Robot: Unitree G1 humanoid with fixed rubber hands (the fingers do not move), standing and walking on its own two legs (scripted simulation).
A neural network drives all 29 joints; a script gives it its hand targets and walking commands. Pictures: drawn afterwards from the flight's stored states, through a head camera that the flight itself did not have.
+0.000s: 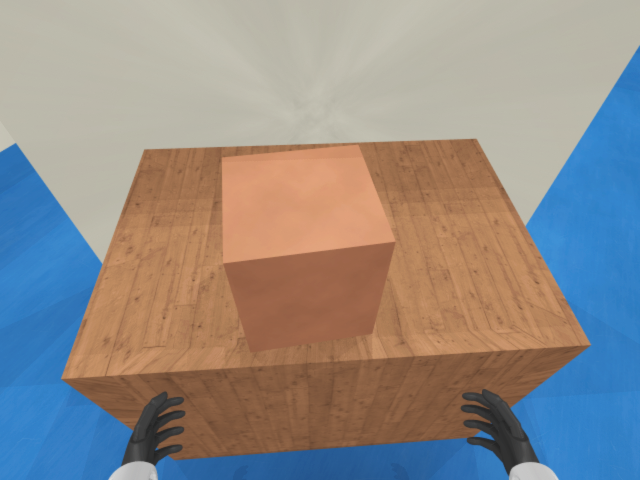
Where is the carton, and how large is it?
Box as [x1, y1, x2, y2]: [222, 145, 395, 352]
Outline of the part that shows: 358,145 222,157 223,264 250,352 361,335 372,332 395,241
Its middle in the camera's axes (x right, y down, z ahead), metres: -0.03 +0.02 +0.62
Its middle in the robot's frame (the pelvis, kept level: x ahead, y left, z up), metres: +0.44 +0.06 -0.01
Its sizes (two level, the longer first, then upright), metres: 0.210 0.200 0.250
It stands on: a pedestal, 0.64 m high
